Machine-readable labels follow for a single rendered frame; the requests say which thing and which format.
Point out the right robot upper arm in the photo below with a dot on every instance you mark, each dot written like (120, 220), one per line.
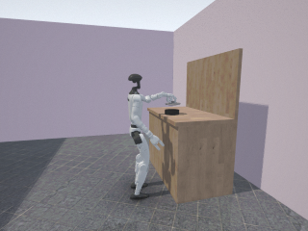
(136, 100)

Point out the left robot forearm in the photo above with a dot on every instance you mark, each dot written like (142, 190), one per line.
(158, 95)

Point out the pot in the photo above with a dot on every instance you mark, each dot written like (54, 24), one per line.
(171, 112)

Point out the lid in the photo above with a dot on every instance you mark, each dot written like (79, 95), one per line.
(173, 104)

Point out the left robot upper arm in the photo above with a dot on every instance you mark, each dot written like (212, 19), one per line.
(146, 99)

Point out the left robot foot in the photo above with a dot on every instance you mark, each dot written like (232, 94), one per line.
(133, 185)

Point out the robot left hand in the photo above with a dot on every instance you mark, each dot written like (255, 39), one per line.
(171, 98)

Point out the robot right hand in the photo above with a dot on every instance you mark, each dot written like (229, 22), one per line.
(154, 140)

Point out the right robot shin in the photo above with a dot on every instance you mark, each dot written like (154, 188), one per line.
(141, 175)

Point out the table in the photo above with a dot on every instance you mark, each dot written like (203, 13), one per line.
(197, 160)

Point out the right robot forearm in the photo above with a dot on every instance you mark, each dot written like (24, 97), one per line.
(139, 124)

